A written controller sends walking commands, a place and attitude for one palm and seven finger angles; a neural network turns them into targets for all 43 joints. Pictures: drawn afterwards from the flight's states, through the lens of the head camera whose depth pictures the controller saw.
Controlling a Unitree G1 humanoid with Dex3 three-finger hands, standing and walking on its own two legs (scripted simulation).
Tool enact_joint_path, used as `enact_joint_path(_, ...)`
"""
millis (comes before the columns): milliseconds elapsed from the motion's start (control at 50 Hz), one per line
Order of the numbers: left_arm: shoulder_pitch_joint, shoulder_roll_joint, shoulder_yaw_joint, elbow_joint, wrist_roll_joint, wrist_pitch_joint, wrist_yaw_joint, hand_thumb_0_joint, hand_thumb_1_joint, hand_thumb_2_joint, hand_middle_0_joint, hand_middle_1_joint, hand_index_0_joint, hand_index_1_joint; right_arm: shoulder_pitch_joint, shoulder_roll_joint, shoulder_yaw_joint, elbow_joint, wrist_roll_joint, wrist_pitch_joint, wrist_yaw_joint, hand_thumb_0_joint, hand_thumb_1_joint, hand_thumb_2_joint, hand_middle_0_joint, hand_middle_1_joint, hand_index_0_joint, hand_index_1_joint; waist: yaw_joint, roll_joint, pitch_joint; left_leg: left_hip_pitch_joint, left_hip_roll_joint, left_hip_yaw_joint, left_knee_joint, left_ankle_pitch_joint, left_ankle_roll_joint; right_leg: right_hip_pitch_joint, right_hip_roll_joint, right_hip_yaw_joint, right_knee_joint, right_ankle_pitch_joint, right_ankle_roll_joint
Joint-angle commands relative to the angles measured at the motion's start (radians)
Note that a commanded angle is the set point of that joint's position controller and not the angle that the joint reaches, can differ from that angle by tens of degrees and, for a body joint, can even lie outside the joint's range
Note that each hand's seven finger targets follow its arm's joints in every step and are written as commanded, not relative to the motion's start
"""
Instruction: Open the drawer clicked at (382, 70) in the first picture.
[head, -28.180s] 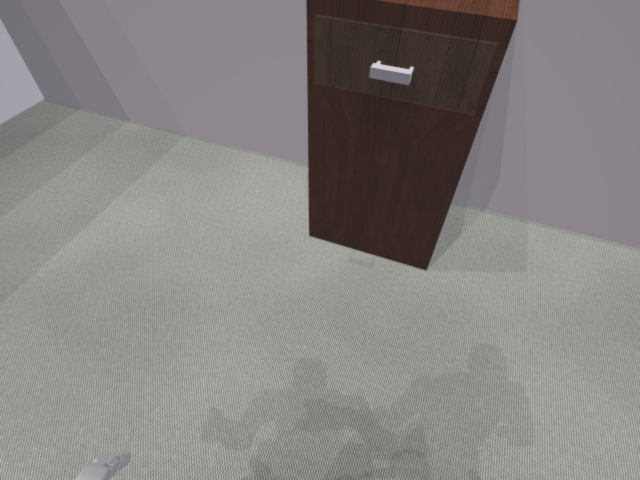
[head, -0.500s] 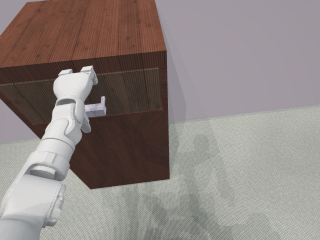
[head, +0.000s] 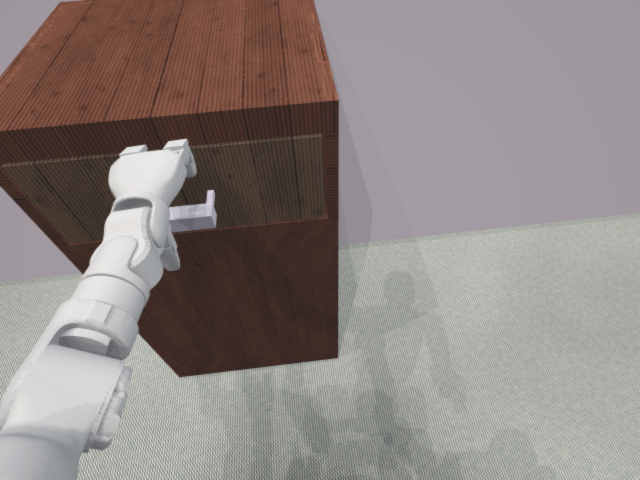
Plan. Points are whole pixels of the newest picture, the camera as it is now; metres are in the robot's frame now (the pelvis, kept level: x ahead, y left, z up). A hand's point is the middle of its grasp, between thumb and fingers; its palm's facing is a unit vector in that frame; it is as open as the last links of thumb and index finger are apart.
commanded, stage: re-aim the fingers above the handle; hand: left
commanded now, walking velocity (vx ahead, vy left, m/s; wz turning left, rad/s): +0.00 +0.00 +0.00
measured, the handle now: (181, 208) +0.51 +0.22 +0.03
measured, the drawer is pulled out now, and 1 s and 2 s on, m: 0.00 0.00 0.00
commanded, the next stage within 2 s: lower the fingers behind the handle in 1.24 s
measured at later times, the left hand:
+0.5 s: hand (193, 187) +0.48 +0.17 +0.11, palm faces +0.01 -0.02 -1.00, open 13.5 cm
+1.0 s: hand (170, 198) +0.47 +0.21 +0.09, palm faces +0.00 -0.05 -1.00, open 13.8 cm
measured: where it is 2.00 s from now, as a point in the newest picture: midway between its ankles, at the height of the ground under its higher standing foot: outside the picture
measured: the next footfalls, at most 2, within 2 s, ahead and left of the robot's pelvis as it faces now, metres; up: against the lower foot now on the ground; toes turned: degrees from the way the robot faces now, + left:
none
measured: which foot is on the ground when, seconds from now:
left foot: down 0.00-1.00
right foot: down 0.00-1.00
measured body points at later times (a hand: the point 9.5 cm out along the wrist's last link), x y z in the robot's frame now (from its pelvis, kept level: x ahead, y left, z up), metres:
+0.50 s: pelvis -0.01 +0.00 +0.00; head +0.03 -0.03 +0.45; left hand +0.47 +0.17 +0.16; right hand +0.03 -0.27 -0.14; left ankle +0.03 +0.13 -0.72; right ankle -0.06 -0.11 -0.72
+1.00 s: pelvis +0.00 +0.01 +0.00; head +0.05 -0.01 +0.44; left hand +0.46 +0.21 +0.15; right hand +0.05 -0.28 -0.13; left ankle +0.03 +0.13 -0.72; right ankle -0.06 -0.11 -0.72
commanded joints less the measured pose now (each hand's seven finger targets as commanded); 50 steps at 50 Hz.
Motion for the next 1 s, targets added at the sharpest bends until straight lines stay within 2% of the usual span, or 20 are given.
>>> enact_joint_path(0, -0.537, 0.131, 0.016, -0.250, 0.008, -0.069, 0.028, 0.000, -0.500, 0.300, -0.300, -1.200, -0.300, -1.200, 0.020, -0.129, -0.039, -0.093, 0.000, -0.035, -0.013, 0.000, -0.900, -0.900, 0.200, 0.300, 0.200, 0.300, -0.051, -0.039, -0.321, 0.358, -0.056, 0.020, -0.002, 0.305, 0.059, -0.049, 0.050, -0.007, -0.079, 0.412, -0.007)
enact_joint_path(60, -0.531, 0.214, 0.104, -0.227, 0.035, -0.082, 0.076, 0.000, -0.500, 0.300, -0.300, -1.200, -0.300, -1.200, 0.021, -0.127, -0.034, -0.089, -0.004, -0.037, -0.011, 0.000, -0.900, -0.900, 0.200, 0.300, 0.200, 0.300, -0.017, 0.002, -0.325, 0.339, -0.054, 0.017, -0.003, 0.303, 0.052, -0.064, 0.054, -0.011, -0.057, 0.383, -0.018)
enact_joint_path(120, -0.491, 0.340, 0.226, -0.174, 0.057, -0.064, 0.136, 0.000, -0.500, 0.300, -0.300, -1.200, -0.300, -1.200, 0.022, -0.128, -0.024, -0.088, -0.007, -0.033, -0.009, 0.000, -0.900, -0.900, 0.200, 0.300, 0.200, 0.300, 0.025, -0.034, -0.385, 0.278, -0.055, 0.026, -0.003, 0.330, 0.047, 0.023, 0.048, -0.008, -0.032, 0.440, -0.018)
enact_joint_path(200, -0.498, 0.410, 0.246, -0.061, 0.088, 0.013, 0.180, 0.000, -0.500, 0.300, -0.300, -1.200, -0.300, -1.200, 0.011, -0.137, -0.014, -0.084, -0.003, -0.026, -0.010, 0.000, -0.900, -0.900, 0.200, 0.300, 0.200, 0.300, 0.023, -0.087, -0.350, 0.195, -0.053, 0.043, -0.013, 0.281, 0.042, 0.049, 0.043, -0.002, -0.044, 0.426, -0.007)
enact_joint_path(220, -0.497, 0.368, 0.205, -0.029, 0.092, 0.031, 0.175, 0.000, -0.500, 0.300, -0.300, -1.200, -0.300, -1.200, 0.014, -0.136, -0.014, -0.086, -0.001, -0.026, -0.009, 0.000, -0.900, -0.900, 0.200, 0.300, 0.200, 0.300, 0.009, -0.090, -0.329, 0.192, -0.054, 0.050, -0.015, 0.260, 0.044, 0.026, 0.042, -0.001, -0.051, 0.414, -0.001)
enact_joint_path(260, -0.515, 0.416, 0.230, -0.037, 0.096, 0.047, 0.172, 0.000, -0.500, 0.300, -0.300, -1.200, -0.300, -1.200, 0.016, -0.140, -0.013, -0.088, 0.000, -0.023, -0.011, 0.000, -0.900, -0.900, 0.200, 0.300, 0.200, 0.300, 0.021, -0.068, -0.363, 0.197, -0.054, 0.056, -0.020, 0.260, 0.043, 0.046, 0.040, 0.004, -0.051, 0.415, -0.002)
enact_joint_path(300, -0.510, 0.417, 0.232, -0.016, 0.093, 0.061, 0.162, 0.000, -0.500, 0.300, -0.300, -1.200, -0.300, -1.200, 0.017, -0.140, -0.014, -0.086, -0.001, -0.015, -0.014, 0.000, -0.900, -0.900, 0.200, 0.300, 0.200, 0.300, 0.015, -0.102, -0.377, 0.199, -0.056, 0.059, -0.017, 0.270, 0.047, 0.073, 0.038, 0.007, -0.059, 0.444, 0.002)
enact_joint_path(360, -0.492, 0.402, 0.211, 0.030, 0.074, 0.068, 0.133, 0.000, -0.500, 0.300, -0.300, -1.200, -0.300, -1.200, 0.019, -0.144, -0.008, -0.089, 0.003, -0.012, -0.017, 0.000, -0.900, -0.900, 0.200, 0.300, 0.200, 0.300, 0.006, -0.124, -0.313, 0.175, -0.055, 0.063, -0.034, 0.209, 0.049, 0.047, 0.034, 0.009, -0.079, 0.398, 0.011)
enact_joint_path(420, -0.480, 0.428, 0.223, 0.022, 0.066, 0.043, 0.106, 0.000, -0.500, 0.300, -0.300, -1.200, -0.300, -1.200, 0.021, -0.143, -0.008, -0.102, 0.006, -0.011, -0.027, 0.000, -0.900, -0.900, 0.200, 0.300, 0.200, 0.300, 0.010, -0.132, -0.331, 0.167, -0.058, 0.069, -0.036, 0.197, 0.055, 0.083, 0.027, 0.026, -0.087, 0.416, 0.018)
enact_joint_path(500, -0.459, 0.423, 0.217, 0.024, 0.063, 0.002, 0.081, 0.000, -0.500, 0.300, -0.300, -1.200, -0.300, -1.200, 0.032, -0.144, -0.009, -0.106, 0.008, -0.015, -0.031, 0.000, -0.900, -0.900, 0.200, 0.300, 0.200, 0.300, 0.005, -0.155, -0.284, 0.145, -0.059, 0.067, -0.038, 0.181, 0.056, 0.075, 0.026, 0.027, -0.097, 0.409, 0.018)
enact_joint_path(560, -0.449, 0.428, 0.214, 0.016, 0.072, -0.028, 0.081, 0.000, -0.500, 0.300, -0.300, -1.200, -0.300, -1.200, 0.042, -0.148, -0.013, -0.107, 0.009, -0.024, -0.034, 0.000, -0.900, -0.900, 0.200, 0.300, 0.200, 0.300, -0.001, -0.119, -0.268, 0.144, -0.057, 0.068, -0.033, 0.162, 0.057, 0.041, 0.026, 0.034, -0.097, 0.382, 0.018)
enact_joint_path(600, -0.452, 0.440, 0.228, -0.012, 0.075, -0.054, 0.080, 0.000, -0.500, 0.300, -0.300, -1.200, -0.300, -1.200, 0.056, -0.151, -0.021, -0.105, 0.007, -0.029, -0.030, 0.000, -0.900, -0.900, 0.200, 0.300, 0.200, 0.300, -0.001, -0.106, -0.303, 0.156, -0.055, 0.066, -0.024, 0.189, 0.057, 0.061, 0.027, 0.039, -0.091, 0.416, 0.014)
enact_joint_path(700, -0.468, 0.385, 0.195, -0.095, 0.057, -0.102, 0.071, 0.000, -0.500, 0.300, -0.300, -1.200, -0.300, -1.200, 0.078, -0.153, -0.039, -0.104, 0.005, -0.044, -0.023, 0.000, -0.900, -0.900, 0.200, 0.300, 0.200, 0.300, -0.028, -0.079, -0.351, 0.205, -0.058, 0.063, 0.006, 0.239, 0.065, 0.052, 0.032, 0.041, -0.081, 0.487, 0.015)
enact_joint_path(780, -0.555, 0.265, 0.090, -0.213, 0.031, -0.141, 0.053, 0.000, -0.500, 0.300, -0.300, -1.200, -0.300, -1.200, 0.088, -0.148, -0.054, -0.084, 0.005, -0.058, -0.020, 0.000, -0.900, -0.900, 0.200, 0.300, 0.200, 0.300, -0.067, 0.022, -0.357, 0.303, -0.057, 0.048, 0.029, 0.283, 0.067, -0.040, 0.046, 0.030, -0.073, 0.476, 0.006)
enact_joint_path(800, -0.583, 0.222, 0.052, -0.244, 0.021, -0.150, 0.043, 0.000, -0.500, 0.300, -0.300, -1.200, -0.300, -1.200, 0.094, -0.146, -0.058, -0.079, 0.001, -0.061, -0.020, 0.000, -0.900, -0.900, 0.200, 0.300, 0.200, 0.300, -0.086, -0.006, -0.368, 0.330, -0.055, 0.043, 0.036, 0.307, 0.071, -0.044, 0.049, 0.026, -0.079, 0.480, 0.006)
enact_joint_path(840, -0.582, 0.247, 0.078, -0.268, 0.016, -0.158, 0.045, 0.000, -0.500, 0.300, -0.300, -1.200, -0.300, -1.200, 0.095, -0.150, -0.061, -0.071, 0.000, -0.062, -0.022, 0.000, -0.900, -0.900, 0.200, 0.300, 0.200, 0.300, -0.071, 0.045, -0.382, 0.360, -0.055, 0.033, 0.039, 0.328, 0.066, -0.071, 0.055, 0.018, -0.063, 0.468, -0.002)
enact_joint_path(880, -0.598, 0.215, 0.066, -0.289, 0.011, -0.159, 0.055, 0.000, -0.500, 0.300, -0.300, -1.200, -0.300, -1.200, 0.092, -0.142, -0.059, -0.060, -0.002, -0.063, -0.018, 0.000, -0.900, -0.900, 0.200, 0.300, 0.200, 0.300, -0.070, 0.075, -0.393, 0.391, -0.053, 0.027, 0.044, 0.355, 0.062, -0.096, 0.058, 0.007, -0.057, 0.456, -0.008)
enact_joint_path(900, -0.577, 0.250, 0.101, -0.270, 0.011, -0.154, 0.061, 0.000, -0.500, 0.300, -0.300, -1.200, -0.300, -1.200, 0.094, -0.146, -0.057, -0.055, -0.006, -0.059, -0.017, 0.000, -0.900, -0.900, 0.200, 0.300, 0.200, 0.300, -0.058, 0.037, -0.400, 0.380, -0.051, 0.022, 0.043, 0.379, 0.061, -0.074, 0.060, -0.001, -0.055, 0.467, -0.011)
enact_joint_path(920, -0.549, 0.285, 0.139, -0.236, 0.021, -0.142, 0.074, 0.000, -0.500, 0.300, -0.300, -1.200, -0.300, -1.200, 0.088, -0.147, -0.053, -0.056, -0.004, -0.055, -0.014, 0.000, -0.900, -0.900, 0.200, 0.300, 0.200, 0.300, -0.041, 0.051, -0.396, 0.361, -0.052, 0.023, 0.043, 0.381, 0.057, -0.074, 0.060, -0.003, -0.041, 0.468, -0.013)
enact_joint_path(980, -0.510, 0.312, 0.181, -0.136, 0.043, -0.089, 0.115, 0.000, -0.500, 0.300, -0.300, -1.200, -0.300, -1.200, 0.073, -0.146, -0.039, -0.060, -0.005, -0.042, -0.001, 0.000, -0.900, -0.900, 0.200, 0.300, 0.200, 0.300, -0.020, 0.007, -0.352, 0.290, -0.051, 0.021, 0.027, 0.354, 0.049, -0.070, 0.061, -0.021, -0.030, 0.432, -0.016)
